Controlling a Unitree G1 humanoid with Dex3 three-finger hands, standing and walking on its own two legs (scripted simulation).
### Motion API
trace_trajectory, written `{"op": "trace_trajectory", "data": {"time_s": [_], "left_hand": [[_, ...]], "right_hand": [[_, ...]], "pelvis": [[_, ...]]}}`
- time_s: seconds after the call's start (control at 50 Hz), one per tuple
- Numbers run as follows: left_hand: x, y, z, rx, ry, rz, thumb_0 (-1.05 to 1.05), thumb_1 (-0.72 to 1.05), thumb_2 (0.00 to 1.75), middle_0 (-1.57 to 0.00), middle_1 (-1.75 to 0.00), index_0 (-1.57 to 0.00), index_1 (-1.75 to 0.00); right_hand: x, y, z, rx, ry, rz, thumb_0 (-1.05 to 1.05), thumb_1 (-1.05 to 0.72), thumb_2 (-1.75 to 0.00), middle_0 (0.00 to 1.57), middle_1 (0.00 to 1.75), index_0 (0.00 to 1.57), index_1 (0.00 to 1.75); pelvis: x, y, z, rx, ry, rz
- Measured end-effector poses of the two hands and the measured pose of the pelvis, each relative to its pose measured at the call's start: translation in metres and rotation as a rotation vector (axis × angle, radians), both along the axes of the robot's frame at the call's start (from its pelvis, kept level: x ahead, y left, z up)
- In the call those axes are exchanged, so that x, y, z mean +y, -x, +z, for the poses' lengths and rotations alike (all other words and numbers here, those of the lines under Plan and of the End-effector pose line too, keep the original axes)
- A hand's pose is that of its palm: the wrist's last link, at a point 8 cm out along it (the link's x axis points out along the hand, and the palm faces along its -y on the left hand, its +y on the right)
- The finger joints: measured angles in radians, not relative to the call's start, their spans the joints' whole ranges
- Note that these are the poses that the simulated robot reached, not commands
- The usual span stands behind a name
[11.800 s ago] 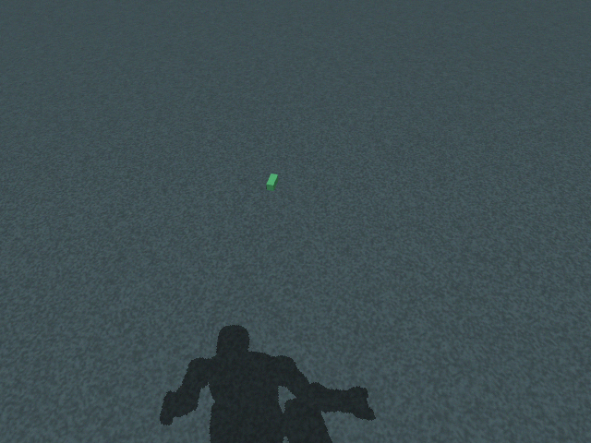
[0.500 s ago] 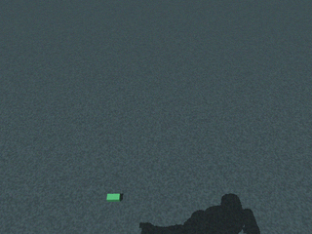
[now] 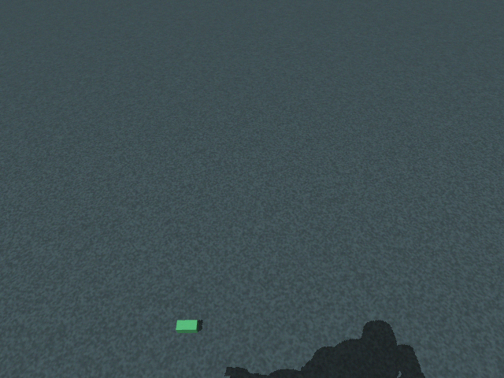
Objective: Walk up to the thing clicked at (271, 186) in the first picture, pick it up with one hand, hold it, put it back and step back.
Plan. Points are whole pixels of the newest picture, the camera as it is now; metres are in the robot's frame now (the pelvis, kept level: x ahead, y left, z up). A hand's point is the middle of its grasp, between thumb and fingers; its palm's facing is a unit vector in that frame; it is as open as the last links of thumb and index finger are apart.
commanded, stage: walk up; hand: left
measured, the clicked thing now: (187, 326) +0.44 +0.28 -0.76
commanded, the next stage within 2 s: stand in 1.96 s
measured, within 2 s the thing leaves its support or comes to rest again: neither
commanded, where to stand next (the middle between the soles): +0.07 +0.03 m, yaw +1 degrees
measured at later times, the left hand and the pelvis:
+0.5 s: hand out of the picture +0.10 +0.27 -0.15, palm faces -0.02 -0.92 -0.39, open 7.4 cm; pelvis +0.02 +0.01 -0.01, yaw -1 degrees
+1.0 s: hand out of the picture +0.09 +0.27 -0.15, palm faces -0.03 -0.92 -0.40, open 7.4 cm; pelvis +0.02 +0.01 -0.01, yaw -1 degrees
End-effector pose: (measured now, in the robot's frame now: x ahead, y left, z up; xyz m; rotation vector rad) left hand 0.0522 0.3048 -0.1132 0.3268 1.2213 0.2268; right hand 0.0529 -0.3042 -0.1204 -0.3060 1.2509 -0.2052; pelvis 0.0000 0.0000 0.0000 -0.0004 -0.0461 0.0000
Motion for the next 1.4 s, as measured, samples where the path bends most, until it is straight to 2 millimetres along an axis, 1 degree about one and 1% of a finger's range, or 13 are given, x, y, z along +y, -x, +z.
{"op": "trace_trajectory", "data": {"time_s": [0.1, 0.2, 0.38, 0.52, 0.7, 0.86, 0.98, 1.04, 1.1, 1.14, 1.22, 1.3, 1.4], "left_hand": [[0.007, -0.005, -0.001, 0.011, -0.011, 0.001, 0.00, 0.90, 0.90, -0.20, -0.30, -0.21, -0.30], [0.011, -0.015, -0.002, 0.005, -0.019, -0.007, 0.00, 0.90, 0.90, -0.20, -0.30, -0.21, -0.30], [0.010, -0.036, -0.002, -0.040, -0.022, -0.029, 0.00, 0.90, 0.90, -0.20, -0.30, -0.21, -0.30], [0.011, -0.043, -0.002, -0.051, -0.024, -0.035, 0.00, 0.90, 0.90, -0.20, -0.30, -0.21, -0.30], [0.011, -0.040, -0.002, -0.044, -0.029, -0.043, 0.00, 0.90, 0.90, -0.20, -0.30, -0.21, -0.30], [0.019, -0.034, -0.004, -0.028, -0.034, -0.034, 0.00, 0.90, 0.90, -0.20, -0.30, -0.21, -0.30], [0.012, -0.034, -0.002, -0.041, -0.037, -0.047, 0.00, 0.90, 0.90, -0.20, -0.30, -0.21, -0.30], [0.012, -0.029, 0.000, -0.047, -0.036, -0.051, 0.00, 0.90, 0.90, -0.20, -0.30, -0.21, -0.30], [0.019, -0.021, -0.001, -0.036, -0.035, -0.048, 0.00, 0.90, 0.90, -0.20, -0.30, -0.21, -0.30], [0.027, -0.018, -0.005, -0.022, -0.032, -0.044, 0.00, 0.90, 0.90, -0.20, -0.30, -0.21, -0.30], [0.038, -0.020, -0.010, 0.001, -0.021, -0.013, 0.00, 0.90, 0.90, -0.20, -0.30, -0.21, -0.30], [0.040, -0.025, -0.008, -0.008, -0.013, -0.007, 0.00, 0.90, 0.90, -0.20, -0.30, -0.21, -0.30], [0.032, -0.023, -0.006, 0.003, -0.014, -0.006, 0.00, 0.90, 0.90, -0.20, -0.30, -0.21, -0.30]], "right_hand": [[0.005, -0.004, -0.001, 0.007, -0.004, -0.007, 0.00, -0.91, -0.90, 0.21, 0.30, 0.20, 0.30], [0.008, -0.015, -0.001, -0.015, -0.003, -0.015, 0.00, -0.91, -0.90, 0.21, 0.30, 0.20, 0.30], [0.008, -0.040, -0.001, -0.069, -0.002, -0.014, 0.00, -0.91, -0.90, 0.21, 0.30, 0.20, 0.30], [0.008, -0.051, 0.000, -0.094, -0.002, -0.007, 0.00, -0.91, -0.90, 0.21, 0.30, 0.20, 0.30], [0.007, -0.049, -0.002, -0.083, -0.003, -0.008, 0.00, -0.91, -0.90, 0.21, 0.30, 0.20, 0.30], [0.011, -0.041, -0.002, -0.075, -0.001, -0.011, 0.00, -0.91, -0.90, 0.21, 0.30, 0.20, 0.30], [0.007, -0.032, -0.007, -0.059, -0.010, -0.022, 0.00, -0.90, -0.90, 0.21, 0.30, 0.20, 0.30], [0.007, -0.033, -0.008, -0.046, -0.002, -0.012, 0.00, -0.91, -0.90, 0.21, 0.30, 0.20, 0.30], [0.012, -0.037, -0.006, -0.049, 0.003, 0.005, 0.00, -0.91, -0.90, 0.20, 0.30, 0.20, 0.30], [0.018, -0.039, -0.005, -0.061, 0.012, 0.015, 0.00, -0.91, -0.90, 0.20, 0.30, 0.20, 0.30], [0.030, -0.033, 0.000, -0.063, 0.016, 0.019, 0.00, -0.91, -0.90, 0.20, 0.30, 0.20, 0.30], [0.036, -0.029, 0.003, -0.046, 0.012, 0.024, 0.00, -0.90, -0.90, 0.21, 0.30, 0.20, 0.30], [0.038, -0.036, -0.003, -0.057, -0.014, 0.002, 0.00, -0.90, -0.90, 0.21, 0.30, 0.20, 0.30]], "pelvis": [[0.003, -0.008, -0.001, 0.001, -0.001, -0.002], [0.006, -0.013, -0.003, -0.003, -0.001, -0.006], [0.007, -0.020, -0.007, -0.010, -0.001, -0.008], [0.008, -0.021, -0.008, -0.012, -0.004, -0.010], [0.008, -0.020, -0.009, -0.013, 0.001, -0.010], [0.012, -0.018, -0.010, -0.020, -0.009, -0.021], [0.006, -0.016, -0.011, -0.021, 0.009, -0.021], [0.010, -0.014, -0.011, -0.021, 0.008, -0.015], [0.018, -0.013, -0.010, -0.021, 0.005, -0.007], [0.025, -0.012, -0.012, -0.023, 0.005, -0.001], [0.032, -0.012, -0.010, -0.027, -0.008, -0.006], [0.032, -0.013, -0.006, -0.021, -0.004, -0.010], [0.029, -0.015, -0.006, -0.035, 0.006, -0.008]]}}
